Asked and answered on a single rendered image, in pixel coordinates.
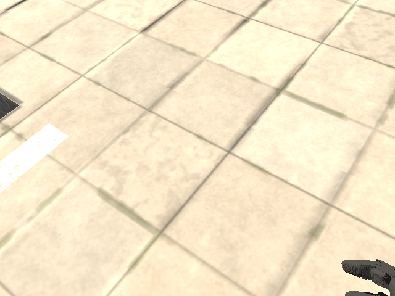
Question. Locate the right robot hand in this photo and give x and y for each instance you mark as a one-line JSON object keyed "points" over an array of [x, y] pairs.
{"points": [[378, 271]]}

